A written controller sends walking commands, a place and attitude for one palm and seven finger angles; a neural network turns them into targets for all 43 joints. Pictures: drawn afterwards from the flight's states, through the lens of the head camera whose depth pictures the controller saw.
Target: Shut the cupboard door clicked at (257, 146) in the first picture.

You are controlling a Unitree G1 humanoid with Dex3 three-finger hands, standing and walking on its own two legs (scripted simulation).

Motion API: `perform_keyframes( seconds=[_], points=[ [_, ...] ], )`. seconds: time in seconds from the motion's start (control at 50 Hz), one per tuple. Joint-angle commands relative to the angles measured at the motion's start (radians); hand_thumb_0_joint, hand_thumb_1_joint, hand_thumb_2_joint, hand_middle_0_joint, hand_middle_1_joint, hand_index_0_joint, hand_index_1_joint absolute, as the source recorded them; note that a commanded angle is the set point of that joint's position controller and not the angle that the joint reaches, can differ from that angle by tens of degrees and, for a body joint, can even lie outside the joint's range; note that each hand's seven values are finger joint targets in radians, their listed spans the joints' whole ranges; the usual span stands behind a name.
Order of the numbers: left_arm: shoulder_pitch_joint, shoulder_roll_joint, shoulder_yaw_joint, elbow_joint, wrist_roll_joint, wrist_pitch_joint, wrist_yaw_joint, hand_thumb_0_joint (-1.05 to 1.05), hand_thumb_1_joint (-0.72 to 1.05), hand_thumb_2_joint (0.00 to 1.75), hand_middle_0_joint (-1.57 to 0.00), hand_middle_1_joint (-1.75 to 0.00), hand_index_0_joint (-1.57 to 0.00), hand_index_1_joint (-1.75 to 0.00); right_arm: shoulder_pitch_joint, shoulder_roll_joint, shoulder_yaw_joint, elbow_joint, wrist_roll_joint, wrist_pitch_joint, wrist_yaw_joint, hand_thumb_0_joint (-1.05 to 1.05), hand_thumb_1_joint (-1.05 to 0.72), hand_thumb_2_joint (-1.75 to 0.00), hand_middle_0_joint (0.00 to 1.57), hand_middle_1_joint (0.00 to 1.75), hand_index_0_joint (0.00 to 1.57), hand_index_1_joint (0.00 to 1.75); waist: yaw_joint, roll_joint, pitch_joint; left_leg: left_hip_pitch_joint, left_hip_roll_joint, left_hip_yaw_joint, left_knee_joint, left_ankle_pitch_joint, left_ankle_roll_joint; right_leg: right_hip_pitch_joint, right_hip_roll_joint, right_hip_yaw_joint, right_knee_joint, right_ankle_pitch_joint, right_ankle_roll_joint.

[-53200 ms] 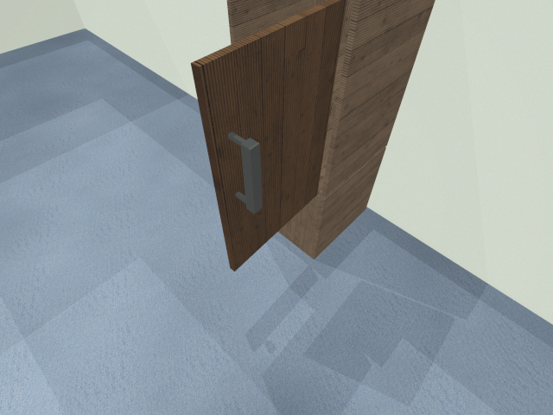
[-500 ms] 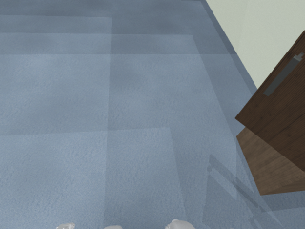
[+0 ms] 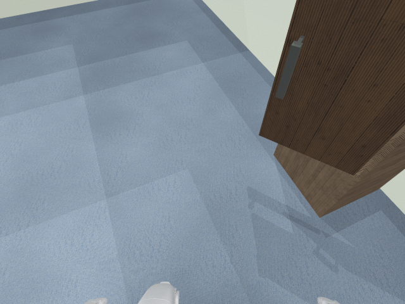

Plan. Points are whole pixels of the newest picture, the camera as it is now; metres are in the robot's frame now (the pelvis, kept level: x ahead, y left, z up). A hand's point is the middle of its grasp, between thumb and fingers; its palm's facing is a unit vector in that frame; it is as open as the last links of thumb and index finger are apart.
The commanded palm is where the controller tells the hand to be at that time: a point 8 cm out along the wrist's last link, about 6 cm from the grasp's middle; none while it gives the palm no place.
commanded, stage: turn to face it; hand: left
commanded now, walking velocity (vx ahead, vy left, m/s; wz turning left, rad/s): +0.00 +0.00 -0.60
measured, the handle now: (290, 68) +0.73 -0.21 +0.02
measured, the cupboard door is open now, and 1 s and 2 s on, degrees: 36 36 36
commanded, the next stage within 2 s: take the last steps up to it in 0.68 s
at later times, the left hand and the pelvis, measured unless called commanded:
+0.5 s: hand (134, 275) +0.19 +0.18 -0.16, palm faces -0.28 -0.92 -0.27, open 7.4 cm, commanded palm none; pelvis +0.02 +0.00 -0.01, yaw -17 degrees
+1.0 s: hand (147, 276) +0.19 +0.15 -0.17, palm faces -0.40 -0.90 -0.17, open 7.4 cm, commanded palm none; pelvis +0.05 +0.00 +0.01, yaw -25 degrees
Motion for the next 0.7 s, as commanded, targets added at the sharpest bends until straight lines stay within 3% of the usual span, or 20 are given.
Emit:
perform_keyframes(
  seconds=[0.0, 0.06, 0.08, 0.1, 0.12, 0.14, 0.16, 0.22, 0.28, 0.34, 0.38, 0.4, 0.42, 0.44, 0.46, 0.48, 0.5, 0.56, 0.66, 0.68],
  points=[
    [0.008, 0.238, 0.069, -0.071, 0.008, -0.015, 0.019, 0.0, 0.9, 0.9, -0.2, -0.3, -0.2, -0.3, -0.003, -0.068, -0.015, -0.09, 0.005, -0.038, -0.007, 0.0, -0.9, -0.9, 0.2, 0.3, 0.2, 0.3, 0.011, -0.161, -0.155, 0.039, -0.027, -0.004, -0.185, -0.011, 0.007, 0.124, -0.243, 0.287, -0.093, 0.53, -0.165],
    [-0.04, 0.225, 0.067, -0.075, -0.002, -0.006, 0.017, 0.0, 0.9, 0.9, -0.2, -0.3, -0.2, -0.3, 0.089, -0.078, -0.014, -0.064, 0.008, -0.05, -0.014, 0.0, -0.9, -0.9, 0.2, 0.3, 0.2, 0.3, -0.039, -0.155, -0.156, 0.264, -0.043, 0.006, -0.468, 0.17, 0.02, -0.015, -0.188, 0.288, -0.022, 0.44, -0.09],
    [-0.033, 0.183, 0.059, -0.083, -0.007, -0.001, 0.014, 0.0, 0.9, 0.9, -0.2, -0.3, -0.2, -0.3, 0.115, -0.118, -0.021, -0.056, 0.003, -0.058, -0.017, 0.0, -0.9, -0.9, 0.2, 0.3, 0.2, 0.3, -0.046, -0.038, -0.167, 0.382, 0.039, -0.071, -0.597, 0.226, 0.046, -0.118, -0.108, 0.235, 0.053, 0.289, -0.038],
    [0.017, 0.123, 0.048, -0.098, -0.016, 0.003, 0.004, 0.0, 0.9, 0.9, -0.2, -0.3, -0.2, -0.3, 0.143, -0.22, -0.037, -0.06, -0.015, -0.067, -0.02, 0.0, -0.9, -0.9, 0.2, 0.3, 0.2, 0.3, -0.04, 0.241, -0.209, 0.505, 0.289, -0.315, -0.645, 0.367, 0.151, -0.276, 0.033, 0.094, 0.248, -0.086, 0.024],
    [-0.004, 0.13, 0.047, -0.117, -0.007, -0.003, 0.0, 0.0, 0.9, 0.9, -0.2, -0.3, -0.2, -0.3, 0.177, -0.251, -0.04, -0.074, -0.019, -0.061, -0.023, 0.0, -0.9, -0.9, 0.2, 0.3, 0.2, 0.3, -0.059, 0.267, -0.192, 0.436, 0.436, -0.405, -0.667, 0.457, 0.257, -0.291, 0.029, -0.007, 0.484, -0.368, 0.047],
    [-0.035, 0.147, 0.052, -0.1, 0.006, 0.005, -0.002, 0.0, 0.9, 0.9, -0.2, -0.3, -0.2, -0.3, 0.16, -0.223, -0.032, -0.062, -0.025, -0.065, -0.028, 0.0, -0.9, -0.9, 0.2, 0.3, 0.2, 0.3, -0.058, 0.228, -0.161, 0.369, 0.406, -0.387, -0.686, 0.468, 0.254, -0.303, 0.0, 0.034, 0.625, -0.327, 0.061],
    [-0.022, 0.149, 0.063, -0.09, 0.006, 0.006, -0.009, 0.0, 0.9, 0.9, -0.2, -0.3, -0.2, -0.3, 0.109, -0.198, -0.025, -0.08, -0.025, -0.067, -0.03, 0.0, -0.9, -0.9, 0.2, 0.3, 0.2, 0.3, -0.02, 0.203, -0.139, 0.344, 0.356, -0.297, -0.664, 0.507, 0.243, -0.309, -0.023, 0.023, 0.698, -0.272, 0.068],
    [-0.025, 0.117, 0.054, -0.081, -0.002, 0.018, -0.027, 0.0, 0.9, 0.9, -0.2, -0.3, -0.2, -0.3, 0.056, -0.156, -0.016, -0.092, -0.026, -0.064, -0.029, 0.0, -0.9, -0.9, 0.2, 0.3, 0.2, 0.3, -0.003, 0.181, -0.13, 0.376, 0.266, -0.078, -0.611, 0.612, 0.223, -0.291, -0.051, -0.041, 0.635, -0.203, 0.087],
    [-0.073, 0.095, 0.042, -0.093, 0.0, 0.018, -0.032, 0.0, 0.9, 0.9, -0.2, -0.3, -0.2, -0.3, 0.12, -0.16, -0.026, -0.058, -0.023, -0.061, -0.028, 0.0, -0.9, -0.9, 0.2, 0.3, 0.2, 0.3, -0.038, 0.179, -0.15, 0.423, 0.259, -0.022, -0.575, 0.677, 0.223, -0.226, -0.046, -0.099, 0.436, -0.197, 0.081],
    [-0.078, 0.083, 0.034, -0.09, -0.002, 0.012, -0.03, 0.0, 0.9, 0.9, -0.2, -0.3, -0.2, -0.3, 0.125, -0.184, -0.039, -0.038, -0.024, -0.054, -0.017, 0.0, -0.9, -0.9, 0.2, 0.3, 0.2, 0.3, -0.044, 0.228, -0.155, 0.389, 0.277, 0.008, -0.552, 0.642, 0.216, -0.13, -0.03, -0.137, 0.289, -0.169, 0.066],
    [-0.049, 0.09, 0.032, -0.082, 0.0, 0.005, -0.027, 0.0, 0.9, 0.9, -0.2, -0.3, -0.2, -0.3, 0.115, -0.185, -0.042, -0.031, -0.021, -0.049, -0.012, 0.0, -0.9, -0.9, 0.2, 0.3, 0.2, 0.3, -0.027, 0.212, -0.151, 0.348, 0.269, 0.022, -0.508, 0.594, 0.192, -0.036, -0.017, -0.152, 0.137, -0.084, 0.048],
    [-0.003, 0.102, 0.036, -0.066, -0.001, 0.0, -0.025, 0.0, 0.9, 0.9, -0.2, -0.3, -0.2, -0.3, 0.094, -0.19, -0.044, -0.031, -0.016, -0.047, -0.01, 0.0, -0.9, -0.9, 0.2, 0.3, 0.2, 0.3, 0.005, 0.196, -0.161, 0.301, 0.252, 0.048, -0.453, 0.531, 0.155, 0.059, -0.017, -0.154, 0.002, 0.04, 0.04],
    [0.072, 0.153, 0.046, -0.044, 0.004, -0.009, -0.019, 0.0, 0.9, 0.9, -0.2, -0.3, -0.2, -0.3, 0.078, -0.169, -0.043, -0.038, -0.007, -0.046, -0.004, 0.0, -0.9, -0.9, 0.2, 0.3, 0.2, 0.3, 0.038, 0.084, -0.192, 0.221, 0.206, 0.091, -0.343, 0.377, 0.102, 0.188, -0.077, -0.079, -0.116, 0.169, 0.018],
    [0.098, 0.263, 0.063, -0.03, 0.015, -0.022, -0.005, 0.0, 0.9, 0.9, -0.2, -0.3, -0.2, -0.3, 0.072, -0.086, -0.026, -0.069, 0.001, -0.044, 0.001, 0.0, -0.9, -0.9, 0.2, 0.3, 0.2, 0.3, 0.052, -0.242, -0.183, -0.031, 0.064, 0.173, -0.148, -0.04, 0.033, 0.327, -0.33, 0.235, -0.192, 0.399, -0.07],
    [0.138, 0.303, 0.065, -0.019, 0.003, -0.021, 0.005, 0.0, 0.9, 0.9, -0.2, -0.3, -0.2, -0.3, 0.021, -0.085, -0.014, -0.092, -0.001, -0.032, -0.004, 0.0, -0.9, -0.9, 0.2, 0.3, 0.2, 0.3, 0.088, -0.267, -0.169, -0.083, 0.01, 0.068, 0.051, -0.253, 0.028, 0.232, -0.444, 0.336, -0.19, 0.527, -0.18],
    [0.116, 0.282, 0.068, -0.022, 0.004, -0.019, 0.018, 0.0, 0.9, 0.9, -0.2, -0.3, -0.2, -0.3, 0.004, -0.079, -0.013, -0.095, -0.001, -0.027, -0.012, 0.0, -0.9, -0.9, 0.2, 0.3, 0.2, 0.3, 0.068, -0.203, -0.145, -0.13, 0.018, -0.005, 0.137, -0.212, 0.032, 0.215, -0.416, 0.312, -0.173, 0.56, -0.208],
    [0.071, 0.26, 0.066, -0.024, 0.008, -0.021, 0.027, 0.0, 0.9, 0.9, -0.2, -0.3, -0.2, -0.3, 0.021, -0.077, -0.01, -0.072, -0.002, -0.03, -0.017, 0.0, -0.9, -0.9, 0.2, 0.3, 0.2, 0.3, 0.046, -0.281, -0.148, -0.176, 0.026, -0.031, 0.181, -0.179, 0.028, 0.242, -0.38, 0.303, -0.15, 0.579, -0.21],
    [-0.012, 0.192, 0.043, -0.042, 0.005, -0.024, 0.029, 0.0, 0.9, 0.9, -0.2, -0.3, -0.2, -0.3, 0.068, -0.069, -0.007, -0.021, -0.003, -0.032, -0.008, 0.0, -0.9, -0.9, 0.2, 0.3, 0.2, 0.3, -0.003, -0.194, -0.152, -0.066, 0.025, -0.011, 0.115, -0.055, 0.014, 0.167, -0.284, 0.12, -0.109, 0.636, -0.164],
    [-0.011, 0.202, 0.048, -0.026, 0.01, -0.019, 0.028, 0.0, 0.9, 0.9, -0.2, -0.3, -0.2, -0.3, 0.084, -0.04, 0.0, -0.008, -0.001, -0.034, -0.005, 0.0, -0.9, -0.9, 0.2, 0.3, 0.2, 0.3, 0.0, -0.183, -0.127, 0.071, -0.015, 0.032, -0.182, -0.008, 0.023, 0.089, -0.265, 0.156, -0.115, 0.508, -0.16],
    [-0.018, 0.202, 0.049, -0.02, 0.01, -0.018, 0.028, 0.0, 0.9, 0.9, -0.2, -0.3, -0.2, -0.3, 0.112, -0.037, 0.0, 0.001, 0.001, -0.038, -0.007, 0.0, -0.9, -0.9, 0.2, 0.3, 0.2, 0.3, -0.013, -0.17, -0.137, 0.113, -0.02, 0.036, -0.258, 0.027, 0.025, 0.088, -0.262, 0.157, -0.099, 0.477, -0.15]
  ],
)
